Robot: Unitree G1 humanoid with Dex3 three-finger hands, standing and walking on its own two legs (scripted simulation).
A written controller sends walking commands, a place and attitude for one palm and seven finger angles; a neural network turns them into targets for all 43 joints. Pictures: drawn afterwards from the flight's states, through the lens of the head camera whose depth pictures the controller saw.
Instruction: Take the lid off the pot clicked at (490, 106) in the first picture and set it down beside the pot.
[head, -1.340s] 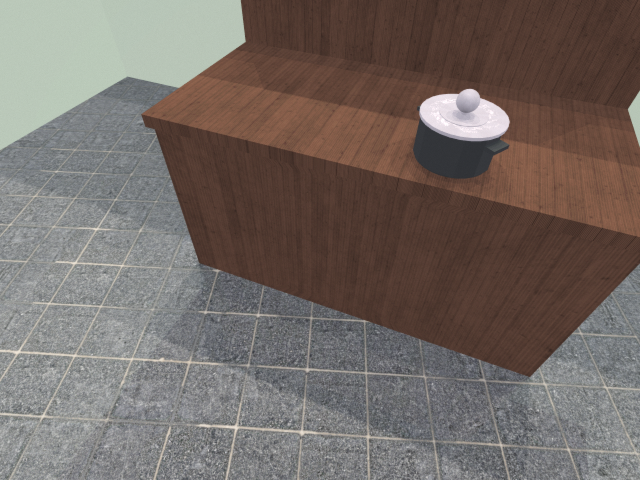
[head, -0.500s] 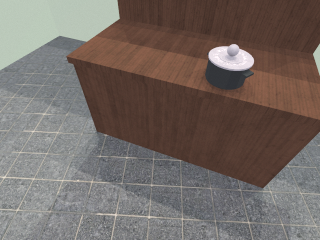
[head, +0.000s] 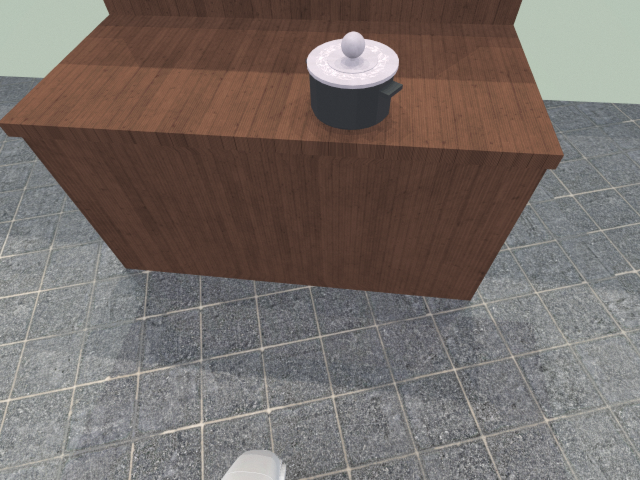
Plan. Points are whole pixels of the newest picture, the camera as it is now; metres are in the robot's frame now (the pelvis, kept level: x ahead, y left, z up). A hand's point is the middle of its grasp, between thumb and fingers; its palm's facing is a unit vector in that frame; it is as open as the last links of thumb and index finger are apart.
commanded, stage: walk to a spot facing it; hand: left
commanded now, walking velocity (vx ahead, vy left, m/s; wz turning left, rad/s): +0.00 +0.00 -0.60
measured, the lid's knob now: (353, 45) +0.92 +0.02 +0.07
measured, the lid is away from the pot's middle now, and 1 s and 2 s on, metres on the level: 0.00 0.00 0.00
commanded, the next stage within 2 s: turn to face it in 1.08 s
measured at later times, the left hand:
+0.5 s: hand (145, 476) +0.13 +0.28 -0.17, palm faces -0.23 -0.94 -0.23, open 7.4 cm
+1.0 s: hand (245, 444) +0.18 +0.14 -0.16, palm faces -0.56 -0.80 -0.23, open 7.3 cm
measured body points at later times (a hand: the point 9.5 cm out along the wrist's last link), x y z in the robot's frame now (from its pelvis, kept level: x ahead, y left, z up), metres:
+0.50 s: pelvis +0.00 +0.07 +0.00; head +0.02 +0.11 +0.45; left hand +0.14 +0.33 -0.15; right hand +0.01 -0.19 -0.11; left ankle +0.01 +0.18 -0.74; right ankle -0.05 -0.06 -0.65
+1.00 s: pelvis +0.02 +0.01 +0.00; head +0.02 +0.01 +0.45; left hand +0.21 +0.18 -0.14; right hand -0.12 -0.21 -0.15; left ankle +0.12 +0.13 -0.67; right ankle -0.07 -0.05 -0.74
